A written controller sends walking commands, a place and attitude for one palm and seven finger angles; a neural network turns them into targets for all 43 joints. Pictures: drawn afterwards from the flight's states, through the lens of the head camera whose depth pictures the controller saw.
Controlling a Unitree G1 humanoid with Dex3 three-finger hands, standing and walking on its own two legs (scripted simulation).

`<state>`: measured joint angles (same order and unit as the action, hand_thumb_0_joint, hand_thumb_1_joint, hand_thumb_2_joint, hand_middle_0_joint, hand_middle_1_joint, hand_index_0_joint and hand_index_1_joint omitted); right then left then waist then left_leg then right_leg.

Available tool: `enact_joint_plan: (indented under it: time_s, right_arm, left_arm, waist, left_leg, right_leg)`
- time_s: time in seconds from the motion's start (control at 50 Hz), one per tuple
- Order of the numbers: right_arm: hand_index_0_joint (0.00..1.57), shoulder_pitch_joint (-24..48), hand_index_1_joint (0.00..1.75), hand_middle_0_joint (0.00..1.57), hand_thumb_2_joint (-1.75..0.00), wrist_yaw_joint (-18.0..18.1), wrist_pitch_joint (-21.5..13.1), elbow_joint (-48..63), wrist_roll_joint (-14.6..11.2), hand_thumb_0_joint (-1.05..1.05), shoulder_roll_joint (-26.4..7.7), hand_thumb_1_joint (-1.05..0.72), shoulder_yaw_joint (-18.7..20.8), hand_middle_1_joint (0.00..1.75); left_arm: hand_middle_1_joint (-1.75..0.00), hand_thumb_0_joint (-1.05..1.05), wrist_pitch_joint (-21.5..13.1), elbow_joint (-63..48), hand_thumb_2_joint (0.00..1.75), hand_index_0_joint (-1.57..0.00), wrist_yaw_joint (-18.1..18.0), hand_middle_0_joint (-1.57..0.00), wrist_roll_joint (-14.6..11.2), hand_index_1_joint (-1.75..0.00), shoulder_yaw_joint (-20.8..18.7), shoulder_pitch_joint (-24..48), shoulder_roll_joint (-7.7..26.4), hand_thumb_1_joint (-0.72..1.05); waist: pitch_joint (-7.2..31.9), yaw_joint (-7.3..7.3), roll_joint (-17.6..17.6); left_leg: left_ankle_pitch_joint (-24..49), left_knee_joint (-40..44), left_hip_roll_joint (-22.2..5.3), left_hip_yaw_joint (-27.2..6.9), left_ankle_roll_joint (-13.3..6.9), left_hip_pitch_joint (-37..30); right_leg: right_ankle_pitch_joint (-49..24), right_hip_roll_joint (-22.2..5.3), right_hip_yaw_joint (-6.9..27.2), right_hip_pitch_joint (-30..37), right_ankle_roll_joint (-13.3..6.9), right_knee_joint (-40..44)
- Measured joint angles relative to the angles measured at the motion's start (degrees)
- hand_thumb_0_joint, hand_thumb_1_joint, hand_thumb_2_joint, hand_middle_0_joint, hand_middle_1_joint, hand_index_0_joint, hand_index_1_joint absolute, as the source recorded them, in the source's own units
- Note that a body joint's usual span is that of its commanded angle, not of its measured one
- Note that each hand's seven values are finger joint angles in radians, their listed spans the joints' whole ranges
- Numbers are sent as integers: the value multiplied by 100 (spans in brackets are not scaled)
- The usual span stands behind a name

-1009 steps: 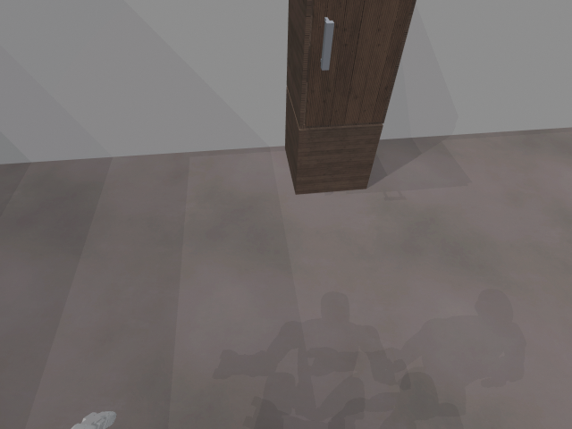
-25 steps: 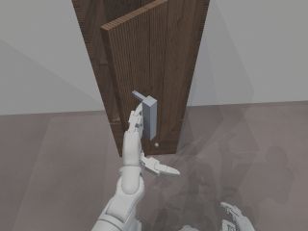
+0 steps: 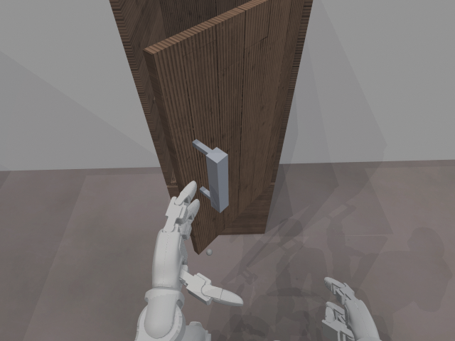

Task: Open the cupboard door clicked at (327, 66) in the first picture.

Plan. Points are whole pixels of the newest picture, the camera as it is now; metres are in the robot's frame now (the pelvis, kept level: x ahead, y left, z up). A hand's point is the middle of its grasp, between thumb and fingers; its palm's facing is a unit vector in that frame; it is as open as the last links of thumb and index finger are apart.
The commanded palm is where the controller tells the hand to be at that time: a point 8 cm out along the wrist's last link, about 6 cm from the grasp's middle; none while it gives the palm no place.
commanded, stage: slide the hand sideways off the handle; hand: left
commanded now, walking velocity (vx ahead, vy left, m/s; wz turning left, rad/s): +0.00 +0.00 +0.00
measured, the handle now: (209, 176) +0.40 +0.06 +0.07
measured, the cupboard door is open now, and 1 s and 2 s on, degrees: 46 46 46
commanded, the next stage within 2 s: draw the hand back to the body in 0.26 s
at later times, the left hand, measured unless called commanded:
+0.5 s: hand (182, 266) +0.22 +0.09 +0.08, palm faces +0.05 -1.00 -0.05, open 16.3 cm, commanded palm +0.19 +0.15 +0.09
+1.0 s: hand (100, 255) +0.20 +0.17 +0.15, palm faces +0.14 -0.96 -0.24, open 15.5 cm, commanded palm +0.17 +0.23 +0.16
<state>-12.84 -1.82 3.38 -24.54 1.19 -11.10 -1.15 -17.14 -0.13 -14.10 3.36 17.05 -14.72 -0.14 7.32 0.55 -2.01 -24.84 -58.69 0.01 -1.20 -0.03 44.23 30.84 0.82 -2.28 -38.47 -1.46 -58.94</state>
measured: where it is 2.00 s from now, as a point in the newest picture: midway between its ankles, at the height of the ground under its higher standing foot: outside the picture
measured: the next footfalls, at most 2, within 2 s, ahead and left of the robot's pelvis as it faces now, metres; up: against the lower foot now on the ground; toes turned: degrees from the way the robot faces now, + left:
none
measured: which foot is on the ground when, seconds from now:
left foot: down 0.00-1.00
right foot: down 0.00-1.00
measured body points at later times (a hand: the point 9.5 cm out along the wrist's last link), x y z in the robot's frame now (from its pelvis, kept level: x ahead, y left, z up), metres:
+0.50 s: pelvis +0.01 -0.03 -0.01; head +0.05 -0.05 +0.44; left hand +0.21 +0.14 +0.08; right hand +0.19 -0.25 -0.09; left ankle +0.04 +0.12 -0.67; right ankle -0.01 -0.11 -0.67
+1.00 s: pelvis +0.02 +0.00 +0.03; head +0.01 -0.01 +0.48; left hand +0.19 +0.22 +0.16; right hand +0.21 -0.21 -0.03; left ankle +0.04 +0.12 -0.67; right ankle -0.01 -0.11 -0.67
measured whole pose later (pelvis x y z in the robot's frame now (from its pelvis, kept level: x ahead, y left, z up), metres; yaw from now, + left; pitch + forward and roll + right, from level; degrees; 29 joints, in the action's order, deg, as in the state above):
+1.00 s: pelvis +0.02 +0.00 +0.03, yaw +0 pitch +5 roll -1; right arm -15.1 5.2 -2.9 -25.8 -1.4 -12.5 -2.1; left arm -7.2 -25.4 -2.4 -4.6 -2.3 -33.4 15.4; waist 7.1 2.3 -3.2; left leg -22.2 -47.9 0.0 -1.6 -0.3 30.4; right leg 26.9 1.0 -2.5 -23.7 -0.9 -45.9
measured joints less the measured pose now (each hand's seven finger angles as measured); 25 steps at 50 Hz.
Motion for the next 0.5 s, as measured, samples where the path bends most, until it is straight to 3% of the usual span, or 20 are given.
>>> enact_joint_plan:
  time_s: [0.16,0.32,0.5]
  right_arm:
    - [20,-36,30,21,-90,109,-156,-2,-1,1,-23,-90,7,30]
    - [20,-192,30,21,-90,165,-317,-15,-34,1,-122,-90,50,30]
    - [20,-195,30,20,-90,299,-426,-55,-86,1,-149,-90,138,30]
  left_arm:
    - [-30,-2,-174,-461,30,-15,305,-15,-360,-30,-466,-535,272,-50]
    - [-30,-2,-355,-908,30,-15,903,-15,-643,-30,-715,-1235,397,-50]
    - [-30,-2,-373,-1200,30,-15,1128,-15,-831,-30,-1018,-1303,661,-50]
  waist:
    - [-2,-3,-35]
    - [74,-12,-77]
    - [45,4,-76]
  left_leg:
    - [-54,-48,-48,-70,115,51]
    - [-90,-47,-43,-118,180,83]
    - [-138,-145,-67,-141,214,133]
  right_leg:
    - [92,55,-64,-68,-110,-100]
    - [174,56,-111,-111,-166,-158]
    - [229,83,-132,-161,-204,-259]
